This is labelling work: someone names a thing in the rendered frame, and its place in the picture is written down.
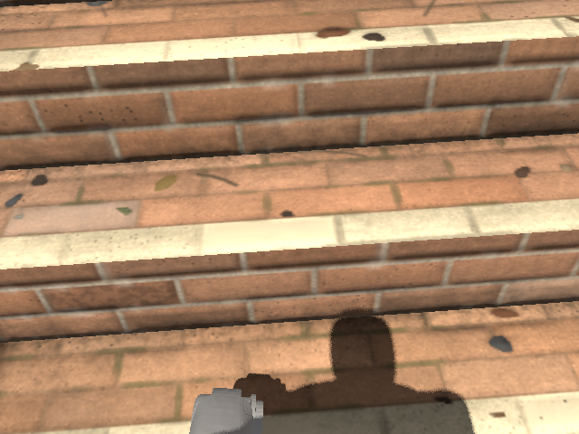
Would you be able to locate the left robot thigh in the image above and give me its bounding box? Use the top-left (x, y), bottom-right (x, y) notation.
top-left (189, 388), bottom-right (263, 434)

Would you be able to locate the left robot shin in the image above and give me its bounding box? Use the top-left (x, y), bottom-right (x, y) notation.
top-left (190, 394), bottom-right (211, 429)

